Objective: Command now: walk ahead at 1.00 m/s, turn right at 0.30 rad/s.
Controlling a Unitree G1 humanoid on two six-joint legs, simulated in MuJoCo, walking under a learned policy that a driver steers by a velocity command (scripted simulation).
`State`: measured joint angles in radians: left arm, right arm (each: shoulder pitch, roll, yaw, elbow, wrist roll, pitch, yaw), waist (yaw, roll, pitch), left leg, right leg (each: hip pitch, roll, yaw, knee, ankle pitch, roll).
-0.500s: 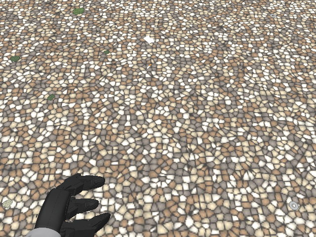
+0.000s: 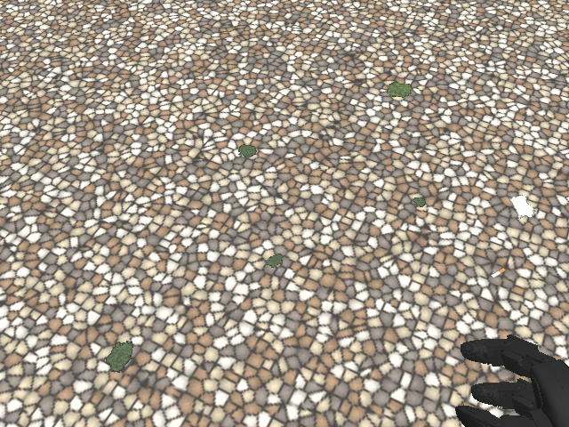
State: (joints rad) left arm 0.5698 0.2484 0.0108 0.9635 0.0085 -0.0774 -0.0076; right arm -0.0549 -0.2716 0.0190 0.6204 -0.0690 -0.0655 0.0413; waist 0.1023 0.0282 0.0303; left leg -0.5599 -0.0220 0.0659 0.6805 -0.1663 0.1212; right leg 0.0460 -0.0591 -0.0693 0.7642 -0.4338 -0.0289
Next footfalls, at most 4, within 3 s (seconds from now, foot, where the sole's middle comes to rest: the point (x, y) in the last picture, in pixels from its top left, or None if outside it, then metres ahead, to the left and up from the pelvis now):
0.40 right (383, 379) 0.57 -0.13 -0.74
0.84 left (402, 227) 1.01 -0.19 -0.74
1.24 right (539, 201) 1.14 -0.59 -0.74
1.68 left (497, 95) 1.61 -0.53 -0.74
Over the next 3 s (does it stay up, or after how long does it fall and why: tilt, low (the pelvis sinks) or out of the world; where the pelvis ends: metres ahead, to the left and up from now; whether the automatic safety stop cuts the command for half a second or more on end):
stays up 2.55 -1.02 0.01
